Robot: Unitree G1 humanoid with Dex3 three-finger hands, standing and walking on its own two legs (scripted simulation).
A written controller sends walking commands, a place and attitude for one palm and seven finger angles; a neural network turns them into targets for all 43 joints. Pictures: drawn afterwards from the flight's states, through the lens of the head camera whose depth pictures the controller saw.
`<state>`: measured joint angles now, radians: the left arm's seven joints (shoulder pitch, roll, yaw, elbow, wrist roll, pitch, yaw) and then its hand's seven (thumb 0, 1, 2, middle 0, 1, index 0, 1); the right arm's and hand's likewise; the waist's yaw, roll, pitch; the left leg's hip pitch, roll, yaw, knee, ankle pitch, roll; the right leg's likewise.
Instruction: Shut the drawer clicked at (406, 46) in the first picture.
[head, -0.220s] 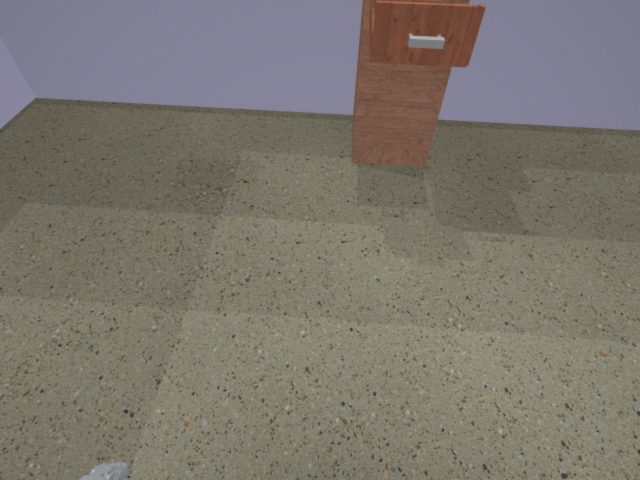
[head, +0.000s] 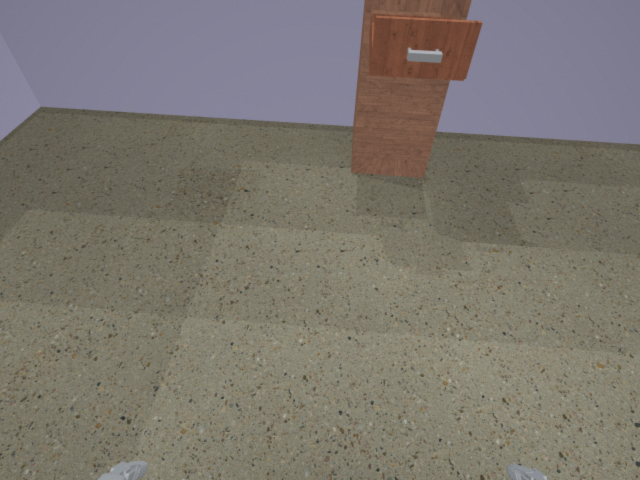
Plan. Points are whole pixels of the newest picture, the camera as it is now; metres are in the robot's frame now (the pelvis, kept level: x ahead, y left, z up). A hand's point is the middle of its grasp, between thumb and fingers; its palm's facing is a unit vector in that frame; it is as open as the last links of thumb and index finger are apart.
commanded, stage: stand and wait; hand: left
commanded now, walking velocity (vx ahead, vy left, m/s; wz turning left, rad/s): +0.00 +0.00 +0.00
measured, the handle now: (423, 53) +1.37 -0.26 -0.02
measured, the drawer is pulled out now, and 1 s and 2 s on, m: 0.30 0.30 0.30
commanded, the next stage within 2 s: look at it before walking up in 0.90 s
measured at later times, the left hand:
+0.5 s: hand out of the picture +0.05 +0.23 -0.15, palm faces -0.02 -0.94 -0.34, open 7.4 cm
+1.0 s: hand out of the picture +0.04 +0.23 -0.16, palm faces -0.04 -0.95 -0.31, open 7.4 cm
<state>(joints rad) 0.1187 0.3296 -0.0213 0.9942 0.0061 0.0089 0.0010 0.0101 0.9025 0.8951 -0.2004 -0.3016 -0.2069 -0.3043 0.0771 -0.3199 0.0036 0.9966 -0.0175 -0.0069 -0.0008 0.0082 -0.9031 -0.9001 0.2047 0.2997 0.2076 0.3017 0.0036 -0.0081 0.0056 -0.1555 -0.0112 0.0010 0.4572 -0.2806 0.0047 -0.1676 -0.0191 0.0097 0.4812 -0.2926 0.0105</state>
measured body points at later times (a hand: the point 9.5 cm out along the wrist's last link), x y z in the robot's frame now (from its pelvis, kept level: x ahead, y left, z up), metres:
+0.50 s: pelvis -0.02 -0.01 +0.00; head -0.02 -0.01 +0.45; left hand +0.05 +0.28 -0.13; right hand +0.05 -0.31 -0.13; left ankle -0.02 +0.12 -0.74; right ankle -0.02 -0.13 -0.74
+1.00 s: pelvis -0.03 -0.01 +0.01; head -0.02 -0.01 +0.46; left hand +0.04 +0.27 -0.13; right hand +0.04 -0.30 -0.13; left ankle -0.02 +0.12 -0.74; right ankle -0.02 -0.13 -0.74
